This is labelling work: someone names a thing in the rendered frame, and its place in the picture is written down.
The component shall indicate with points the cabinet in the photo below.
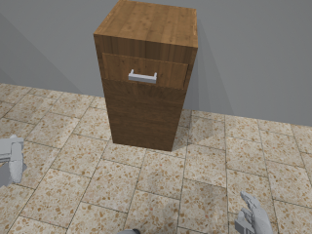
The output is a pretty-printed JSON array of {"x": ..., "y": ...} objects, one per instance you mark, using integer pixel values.
[{"x": 139, "y": 114}]

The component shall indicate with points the right robot hand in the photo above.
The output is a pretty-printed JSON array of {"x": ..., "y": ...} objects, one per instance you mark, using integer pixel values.
[{"x": 257, "y": 221}]

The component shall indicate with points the handle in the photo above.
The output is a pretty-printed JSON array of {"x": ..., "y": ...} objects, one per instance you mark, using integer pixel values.
[{"x": 143, "y": 78}]

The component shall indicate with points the drawer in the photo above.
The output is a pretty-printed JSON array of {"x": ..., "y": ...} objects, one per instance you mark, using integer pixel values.
[{"x": 169, "y": 73}]

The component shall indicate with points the left robot hand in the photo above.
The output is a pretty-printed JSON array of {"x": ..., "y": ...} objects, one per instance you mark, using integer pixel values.
[{"x": 10, "y": 152}]

